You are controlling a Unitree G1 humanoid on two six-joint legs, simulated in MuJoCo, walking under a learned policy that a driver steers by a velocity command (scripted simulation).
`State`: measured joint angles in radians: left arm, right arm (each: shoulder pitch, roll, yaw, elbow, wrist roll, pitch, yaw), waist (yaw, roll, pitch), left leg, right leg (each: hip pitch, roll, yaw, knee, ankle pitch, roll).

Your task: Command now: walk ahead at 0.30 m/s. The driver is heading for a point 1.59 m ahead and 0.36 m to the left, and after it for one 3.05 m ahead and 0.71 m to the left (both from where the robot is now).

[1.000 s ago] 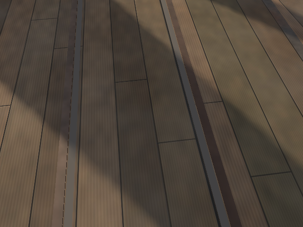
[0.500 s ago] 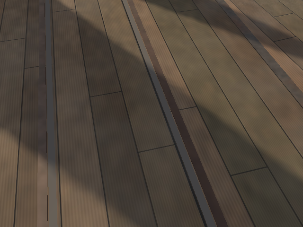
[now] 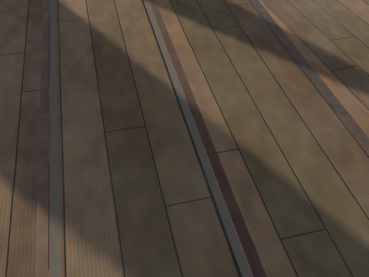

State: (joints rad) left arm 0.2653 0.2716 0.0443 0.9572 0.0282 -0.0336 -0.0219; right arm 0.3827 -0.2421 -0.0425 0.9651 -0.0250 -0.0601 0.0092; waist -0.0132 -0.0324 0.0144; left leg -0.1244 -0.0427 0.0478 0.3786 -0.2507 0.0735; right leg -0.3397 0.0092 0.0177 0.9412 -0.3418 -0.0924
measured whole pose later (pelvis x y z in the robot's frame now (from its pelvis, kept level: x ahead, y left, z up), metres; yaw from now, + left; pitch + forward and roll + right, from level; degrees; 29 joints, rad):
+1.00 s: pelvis +0.27 +0.02 +0.01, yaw +1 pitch +2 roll -1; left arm 0.14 0.23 0.06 0.96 0.04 -0.03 -0.04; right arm 0.50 -0.16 -0.03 1.11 -0.02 -0.09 -0.01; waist -0.04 -0.03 -0.03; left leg 0.01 -0.03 0.04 0.18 -0.22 0.06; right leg -0.60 -0.05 -0.03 0.89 -0.14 -0.02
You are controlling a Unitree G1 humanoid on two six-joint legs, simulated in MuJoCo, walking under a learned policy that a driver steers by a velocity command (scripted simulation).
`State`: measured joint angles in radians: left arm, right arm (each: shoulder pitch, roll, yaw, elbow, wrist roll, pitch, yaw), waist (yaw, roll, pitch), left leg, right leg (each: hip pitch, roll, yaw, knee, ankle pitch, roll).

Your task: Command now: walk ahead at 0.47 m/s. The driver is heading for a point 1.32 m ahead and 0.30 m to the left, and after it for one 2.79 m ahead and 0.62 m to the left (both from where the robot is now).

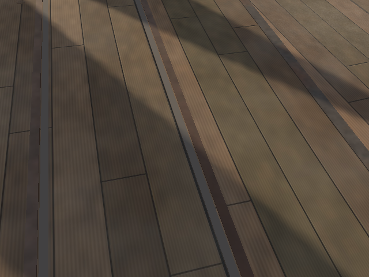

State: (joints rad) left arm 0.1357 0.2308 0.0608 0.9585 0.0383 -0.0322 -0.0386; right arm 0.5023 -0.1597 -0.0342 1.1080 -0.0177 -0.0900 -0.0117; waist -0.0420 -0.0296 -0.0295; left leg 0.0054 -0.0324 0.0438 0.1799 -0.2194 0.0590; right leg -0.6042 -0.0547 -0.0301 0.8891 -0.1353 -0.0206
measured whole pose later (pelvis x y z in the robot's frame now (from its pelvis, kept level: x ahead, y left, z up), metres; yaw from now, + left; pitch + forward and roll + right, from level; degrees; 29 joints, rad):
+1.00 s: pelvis +0.53 -0.01 -0.01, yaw +16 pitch +0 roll +0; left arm 0.12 0.23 0.05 0.83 0.03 -0.04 0.02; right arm 0.27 -0.25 -0.08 0.94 -0.01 -0.04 0.00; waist -0.02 -0.02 0.10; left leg -0.22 -0.14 -0.01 0.38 -0.16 0.15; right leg -0.61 -0.08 0.04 1.09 -0.31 0.03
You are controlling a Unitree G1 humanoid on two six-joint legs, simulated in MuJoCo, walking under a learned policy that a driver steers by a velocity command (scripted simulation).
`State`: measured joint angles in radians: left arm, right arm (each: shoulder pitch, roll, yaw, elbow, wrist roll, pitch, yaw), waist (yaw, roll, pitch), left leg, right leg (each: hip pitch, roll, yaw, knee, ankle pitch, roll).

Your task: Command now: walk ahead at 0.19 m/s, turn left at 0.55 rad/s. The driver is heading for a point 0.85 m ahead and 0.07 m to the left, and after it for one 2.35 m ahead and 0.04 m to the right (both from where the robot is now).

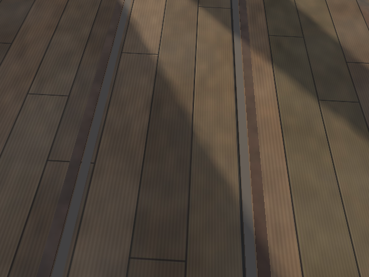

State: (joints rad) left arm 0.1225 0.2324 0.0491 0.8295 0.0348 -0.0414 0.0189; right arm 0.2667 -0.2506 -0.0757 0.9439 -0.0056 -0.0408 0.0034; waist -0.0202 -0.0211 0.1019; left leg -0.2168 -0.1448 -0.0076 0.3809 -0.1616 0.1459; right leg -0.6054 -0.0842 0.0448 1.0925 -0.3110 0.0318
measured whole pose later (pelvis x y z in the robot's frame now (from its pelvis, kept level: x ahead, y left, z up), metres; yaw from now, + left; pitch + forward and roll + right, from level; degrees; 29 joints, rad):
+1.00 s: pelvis +0.11 -0.04 +0.00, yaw +20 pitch -2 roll +0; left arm 0.27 0.25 0.01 0.89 0.01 0.01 0.00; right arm 0.18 -0.22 0.02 0.88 -0.01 0.00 -0.02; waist 0.03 -0.02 0.02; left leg -0.13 -0.06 -0.04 0.40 -0.24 0.04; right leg -0.19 -0.02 0.00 0.39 -0.17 0.02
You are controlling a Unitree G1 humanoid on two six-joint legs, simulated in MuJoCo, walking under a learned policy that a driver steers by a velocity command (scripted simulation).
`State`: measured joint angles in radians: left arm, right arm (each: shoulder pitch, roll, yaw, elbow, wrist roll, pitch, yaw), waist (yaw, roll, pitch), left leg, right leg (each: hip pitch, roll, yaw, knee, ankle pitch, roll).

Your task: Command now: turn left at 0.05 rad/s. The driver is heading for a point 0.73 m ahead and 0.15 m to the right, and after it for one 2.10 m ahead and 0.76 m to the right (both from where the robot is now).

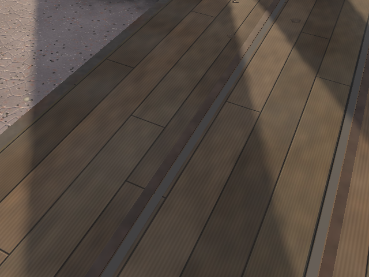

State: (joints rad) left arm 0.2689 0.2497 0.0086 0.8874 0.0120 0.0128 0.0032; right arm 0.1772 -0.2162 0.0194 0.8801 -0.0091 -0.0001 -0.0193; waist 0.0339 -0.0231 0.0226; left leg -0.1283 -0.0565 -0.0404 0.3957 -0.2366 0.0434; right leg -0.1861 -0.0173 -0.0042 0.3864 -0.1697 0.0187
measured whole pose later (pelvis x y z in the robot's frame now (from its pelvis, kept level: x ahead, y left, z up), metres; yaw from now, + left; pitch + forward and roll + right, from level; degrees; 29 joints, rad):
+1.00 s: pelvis +0.31 -0.02 -0.01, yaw -1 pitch -1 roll +0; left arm 0.23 0.20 0.02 1.03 0.03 -0.01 0.02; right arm 0.23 -0.19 0.00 1.02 -0.01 -0.07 -0.01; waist 0.01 -0.02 0.10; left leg -0.28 -0.07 0.11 0.39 -0.10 0.12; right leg -0.39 -0.01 0.03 0.96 -0.41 -0.02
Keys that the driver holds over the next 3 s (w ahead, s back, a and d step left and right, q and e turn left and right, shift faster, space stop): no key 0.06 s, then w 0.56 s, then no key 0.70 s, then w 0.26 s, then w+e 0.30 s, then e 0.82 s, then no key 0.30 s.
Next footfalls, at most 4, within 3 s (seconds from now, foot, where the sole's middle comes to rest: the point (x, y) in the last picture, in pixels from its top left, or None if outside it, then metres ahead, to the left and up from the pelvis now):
0.78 left None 0.43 0.03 -0.78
1.18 right None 0.38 -0.15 -0.78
2.06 right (219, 221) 0.76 -0.10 -0.78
2.68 left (178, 208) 0.82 0.06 -0.78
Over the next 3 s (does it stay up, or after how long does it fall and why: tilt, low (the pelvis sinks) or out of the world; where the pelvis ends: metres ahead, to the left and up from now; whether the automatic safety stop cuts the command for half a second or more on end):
stays up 0.73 0.01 0.00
